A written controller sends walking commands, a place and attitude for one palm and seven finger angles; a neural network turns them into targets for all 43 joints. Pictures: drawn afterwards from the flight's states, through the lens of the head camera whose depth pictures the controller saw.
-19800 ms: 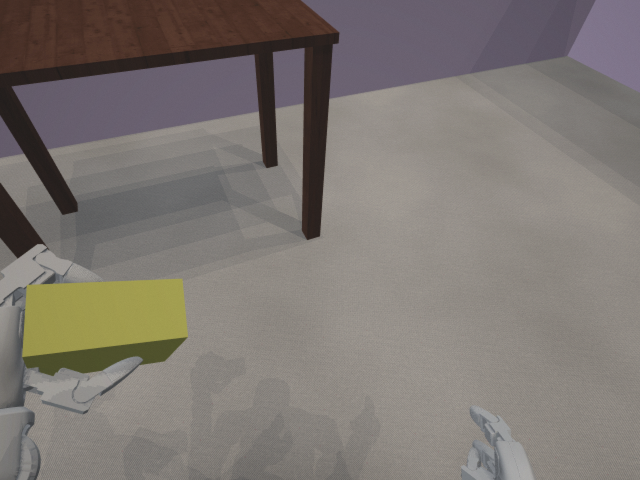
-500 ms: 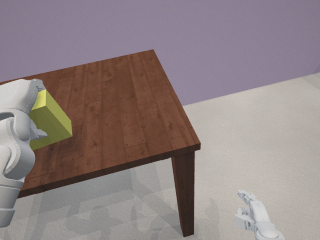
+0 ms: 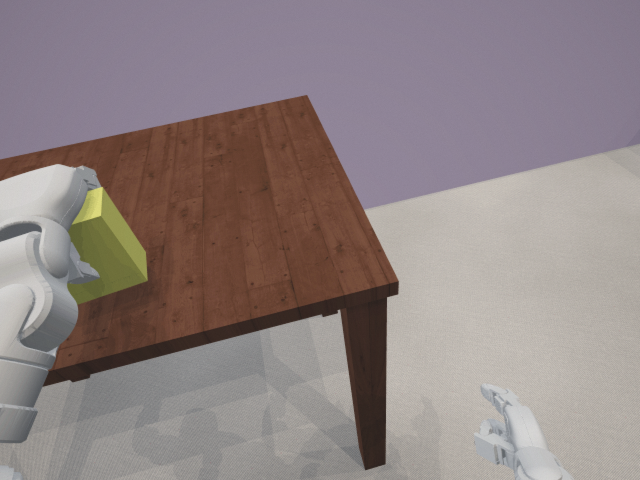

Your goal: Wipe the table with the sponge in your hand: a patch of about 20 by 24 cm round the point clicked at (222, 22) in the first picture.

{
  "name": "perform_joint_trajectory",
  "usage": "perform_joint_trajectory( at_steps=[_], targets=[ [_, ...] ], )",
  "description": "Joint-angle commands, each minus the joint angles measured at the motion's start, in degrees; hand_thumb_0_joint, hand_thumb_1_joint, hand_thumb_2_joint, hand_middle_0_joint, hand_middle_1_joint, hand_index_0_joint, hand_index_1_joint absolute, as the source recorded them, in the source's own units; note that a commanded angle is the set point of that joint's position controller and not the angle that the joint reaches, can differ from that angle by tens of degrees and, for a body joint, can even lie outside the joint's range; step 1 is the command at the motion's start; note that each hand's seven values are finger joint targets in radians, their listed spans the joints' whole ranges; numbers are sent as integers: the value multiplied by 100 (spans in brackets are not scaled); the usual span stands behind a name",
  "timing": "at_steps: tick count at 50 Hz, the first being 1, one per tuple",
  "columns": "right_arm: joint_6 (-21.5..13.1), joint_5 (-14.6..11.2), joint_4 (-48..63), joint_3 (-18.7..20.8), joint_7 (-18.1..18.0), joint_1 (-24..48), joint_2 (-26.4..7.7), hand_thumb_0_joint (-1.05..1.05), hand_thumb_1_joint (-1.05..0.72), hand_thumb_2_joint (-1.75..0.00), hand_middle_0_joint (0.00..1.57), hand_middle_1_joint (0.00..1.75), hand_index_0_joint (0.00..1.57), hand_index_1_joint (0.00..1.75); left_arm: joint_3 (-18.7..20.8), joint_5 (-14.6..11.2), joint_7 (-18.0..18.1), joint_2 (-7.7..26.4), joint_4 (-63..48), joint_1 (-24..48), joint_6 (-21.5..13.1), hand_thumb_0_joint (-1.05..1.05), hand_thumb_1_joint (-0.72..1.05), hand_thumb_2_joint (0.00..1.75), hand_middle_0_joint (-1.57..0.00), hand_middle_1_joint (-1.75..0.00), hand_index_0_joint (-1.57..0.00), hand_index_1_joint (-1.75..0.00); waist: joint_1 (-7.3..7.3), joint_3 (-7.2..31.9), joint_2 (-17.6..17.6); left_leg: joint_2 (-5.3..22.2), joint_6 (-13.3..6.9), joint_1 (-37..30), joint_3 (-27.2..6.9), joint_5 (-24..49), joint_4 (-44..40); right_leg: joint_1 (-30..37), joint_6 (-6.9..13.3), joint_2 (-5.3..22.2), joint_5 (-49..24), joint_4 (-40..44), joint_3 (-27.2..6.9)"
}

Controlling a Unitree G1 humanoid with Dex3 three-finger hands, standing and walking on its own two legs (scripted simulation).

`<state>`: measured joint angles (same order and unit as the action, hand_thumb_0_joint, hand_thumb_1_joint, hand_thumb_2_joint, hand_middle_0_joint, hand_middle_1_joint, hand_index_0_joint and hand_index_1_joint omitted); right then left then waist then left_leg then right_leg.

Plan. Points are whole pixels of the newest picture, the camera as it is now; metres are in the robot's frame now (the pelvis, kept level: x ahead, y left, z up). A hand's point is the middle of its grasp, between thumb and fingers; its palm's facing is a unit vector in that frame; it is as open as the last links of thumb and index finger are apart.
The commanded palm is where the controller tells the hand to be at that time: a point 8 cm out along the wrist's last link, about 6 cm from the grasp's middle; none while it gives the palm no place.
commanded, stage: lower the sponge onto the table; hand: left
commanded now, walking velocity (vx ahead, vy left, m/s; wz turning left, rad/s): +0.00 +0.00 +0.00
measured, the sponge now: (89, 260) +0.29 +0.34 +0.16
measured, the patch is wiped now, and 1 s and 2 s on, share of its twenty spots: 0.00 0.05 0.15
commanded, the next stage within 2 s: wipe forward along the first lane in 0.68 s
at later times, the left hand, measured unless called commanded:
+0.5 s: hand (73, 264) +0.27 +0.34 +0.17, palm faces +0.00 -0.01 -1.00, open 9.9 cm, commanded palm +0.25 +0.32 +0.24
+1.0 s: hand (84, 266) +0.29 +0.35 +0.15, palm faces -0.03 +0.01 -1.00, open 9.9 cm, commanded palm +0.28 +0.34 +0.22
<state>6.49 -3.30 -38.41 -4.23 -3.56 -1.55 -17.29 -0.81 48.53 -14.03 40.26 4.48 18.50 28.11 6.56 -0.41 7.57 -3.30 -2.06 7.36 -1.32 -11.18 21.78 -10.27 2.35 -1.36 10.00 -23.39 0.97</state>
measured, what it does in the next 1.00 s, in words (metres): stands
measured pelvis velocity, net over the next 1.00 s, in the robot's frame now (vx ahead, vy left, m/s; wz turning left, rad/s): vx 0.01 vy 0.00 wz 0.01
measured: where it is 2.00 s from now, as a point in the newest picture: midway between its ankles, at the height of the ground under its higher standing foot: outside the picture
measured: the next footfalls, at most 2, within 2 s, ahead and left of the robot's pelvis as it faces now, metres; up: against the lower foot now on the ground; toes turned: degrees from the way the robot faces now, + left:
none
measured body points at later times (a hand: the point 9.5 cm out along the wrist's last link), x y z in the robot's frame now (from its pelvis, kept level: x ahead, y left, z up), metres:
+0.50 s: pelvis +0.01 -0.01 +0.00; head -0.01 -0.06 +0.44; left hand +0.27 +0.33 +0.23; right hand +0.25 -0.22 -0.10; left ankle +0.01 +0.10 -0.74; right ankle +0.03 -0.09 -0.74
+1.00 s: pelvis +0.01 +0.00 +0.00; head +0.00 -0.04 +0.45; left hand +0.29 +0.34 +0.20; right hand +0.23 -0.22 -0.11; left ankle +0.01 +0.10 -0.74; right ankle +0.03 -0.09 -0.74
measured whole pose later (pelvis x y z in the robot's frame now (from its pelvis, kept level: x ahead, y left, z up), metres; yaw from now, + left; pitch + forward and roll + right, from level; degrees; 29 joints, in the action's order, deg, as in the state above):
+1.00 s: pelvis +0.01 +0.00 +0.00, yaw +1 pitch -3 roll +0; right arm 4.8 -2.5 -40.4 -3.1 -5.5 -3.9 -17.3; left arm 0.4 49.8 -10.3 38.7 8.5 12.9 18.5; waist 6.4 -1.2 6.2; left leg -3.2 -2.1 7.4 -2.2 -12.5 23.0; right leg -9.6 2.4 -1.4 11.1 -23.5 1.7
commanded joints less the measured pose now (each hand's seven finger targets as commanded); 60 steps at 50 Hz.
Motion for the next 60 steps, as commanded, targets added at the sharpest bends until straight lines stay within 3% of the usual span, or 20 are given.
perform_joint_trajectory(
  at_steps=[1, 5, 6, 10, 11, 15, 16, 18, 21, 28, 30, 32, 35, 36, 43, 50, 52, 55, 57, 60],
  targets=[
    [-423, 0, 1143, 144, -128, 1200, -545, 0, -90, -90, 20, 30, 20, 30, 413, 255, -178, 1318, -1516, 1768, -316, 0, 10, 130, -120, -160, -120, -160, -119, 1706, -690, 10, -101, 139, 18, 913, -144, 1024, 60, 104, -354, 94, -207],
    [-498, 121, 1215, 197, -195, 1210, -524, 0, -90, -90, 20, 30, 20, 30, 1666, 267, 131, 2427, -2356, 1640, -1074, 0, 10, 130, -120, -160, -120, -160, 184, 1874, -226, -1, -87, 26, -188, 1097, -80, 1141, 180, 32, -492, 34, -456],
    [-516, 139, 1132, 114, -209, 1088, -367, 0, -90, -90, 20, 30, 20, 30, 1477, 273, 268, 2057, -2137, 1567, -1224, 0, 10, 130, -120, -160, -120, -160, 105, 1737, -545, -23, -80, 84, -38, 1152, -71, 1181, 145, 100, -461, -4, -291],
    [-453, 117, 936, 260, -117, 1091, -494, 0, -90, -90, 20, 30, 20, 30, 1893, 151, 917, 2275, -1745, 1490, -1303, 0, 10, 130, -120, -160, -120, -160, 258, 1131, 173, -28, 81, 314, -207, 940, -194, 947, 339, -26, -255, 173, -756],
    [-438, 121, 860, 254, -84, 972, -417, 0, -90, -90, 20, 30, 20, 30, 1582, 125, 1033, 1810, -1663, 1427, -1248, 0, 10, 130, -120, -160, -120, -160, 146, 1224, -24, 1, 92, 260, -76, 1095, -190, 1052, 290, 27, -394, 116, -597],
    [-363, 80, 879, 299, 4, 1266, -559, 0, -90, -90, 20, 30, 20, 30, 1625, 33, 1129, 1881, -1387, 1064, -652, 0, 10, 130, -120, -160, -120, -160, 288, 1291, 26, -43, 124, 438, -124, 1242, -194, 1212, 322, -5, -781, 60, -764],
    [-335, 74, 832, 252, 6, 1178, -508, 0, -90, -90, 20, 30, 20, 30, 1181, 30, 1018, 1390, -1137, 842, -477, 0, 10, 130, -120, -160, -120, -160, 121, 1189, -312, 9, 94, 434, 16, 1194, -226, 1197, 214, 58, -771, 64, -558],
    [-278, 61, 859, 300, -11, 1213, -633, 0, -90, -90, 20, 30, 20, 30, 1218, -11, 773, 1608, -1233, 734, -286, 0, 10, 130, -120, -160, -120, -160, 100, 1184, -486, 16, 53, 444, 3, 1026, -249, 1182, 134, 55, -721, 135, -524],
    [-316, -9, 946, 223, -97, 1229, -615, 0, -90, -90, 20, 30, 20, 30, 632, 4, 348, 1151, -1048, 798, -101, 0, 10, 130, -120, -160, -120, -160, -126, 1033, -695, 26, -34, 447, 100, 798, -173, 957, 39, 99, -485, 150, -378],
    [-529, 112, 959, 217, -380, 931, -576, 0, -90, -90, 20, 30, 20, 30, 1090, 261, 153, 1912, -1553, 1598, -1251, 0, 10, 130, -120, -160, -120, -160, -160, 1310, -661, -25, -142, -16, -9, 628, -104, 775, 26, 55, -32, 290, -230],
    [-614, 111, 1032, 219, -395, 1002, -518, 0, -90, -90, 20, 30, 20, 30, 1414, 327, 401, 2147, -1879, 1675, -1579, 0, 10, 130, -120, -160, -120, -160, -24, 1447, -40, -32, -90, -72, -118, 698, -89, 763, 166, -7, -50, 299, -463],
    [-617, 152, 850, 287, -374, 756, -454, 0, -90, -90, 20, 30, 20, 30, 1430, 179, 639, 1833, -1577, 1252, -1765, 0, 10, 130, -120, -160, -120, -160, -22, 1356, -60, -42, -48, -50, -39, 956, -73, 904, 163, 34, -338, 231, -344],
    [-524, 108, 883, 304, -233, 917, -507, 0, -90, -90, 20, 30, 20, 30, 1661, 112, 875, 1840, -1350, 842, -1541, 0, 10, 130, -120, -160, -120, -160, 146, 1147, 280, -24, 65, 180, -147, 1070, -124, 919, 290, -3, -503, 224, -575],
    [-508, 132, 822, 290, -182, 832, -467, 0, -90, -90, 20, 30, 20, 30, 1410, 68, 931, 1503, -1210, 728, -1438, 0, 10, 130, -120, -160, -120, -160, 91, 1116, -40, 13, 92, 298, -41, 1134, -140, 1041, 231, 96, -582, 138, -370],
    [-337, 93, 781, 322, -138, 983, -675, 0, -90, -90, 20, 30, 20, 30, 1272, 193, 845, 1752, -809, 1110, -827, 0, 10, 130, -120, -160, -120, -160, -47, 1110, -547, 20, 50, 414, -3, 840, -267, 1022, 131, 39, -424, 243, -344],
    [-557, 42, 828, 295, -343, 861, -611, 0, -90, -90, 20, 30, 20, 30, 858, 367, 591, 1597, -780, 1959, -1355, 0, 10, 130, -120, -160, -120, -160, -243, 1289, -170, -13, -57, 97, -71, 674, -206, 681, 161, -25, -122, 362, -277],
    [-558, 92, 613, 352, -371, 571, -616, 0, -90, -90, 20, 30, 20, 30, 765, 375, 588, 1402, -243, 1806, -1543, 0, 10, 130, -120, -160, -120, -160, -312, 1115, -501, 0, -50, 130, -23, 691, -220, 632, 116, 4, -137, 370, -121],
    [-544, 52, 734, 352, -327, 625, -621, 0, -90, -90, 20, 30, 20, 30, 948, 372, 608, 1530, -163, 1837, -1638, 0, 10, 130, -120, -160, -120, -160, -173, 1203, -209, 9, -2, 160, -120, 804, -221, 664, 198, -14, -266, 360, -195],
    [-479, 74, 593, 385, -303, 435, -631, 0, -90, -90, 20, 30, 20, 30, 788, 309, 615, 1316, 173, 1794, -1670, 0, 10, 130, -120, -160, -120, -160, -230, 1114, -517, 17, 16, 233, -41, 900, -254, 740, 144, 28, -375, 327, -49],
    [-450, 63, 709, 364, -272, 563, -664, 0, -90, -90, 20, 30, 20, 30, 1137, 450, 735, 1794, 214, 2149, -1716, 0, 10, 130, -120, -160, -120, -160, -118, 1198, -194, 15, 42, 327, -89, 867, -275, 754, 216, -5, -311, 333, -178]
  ],
)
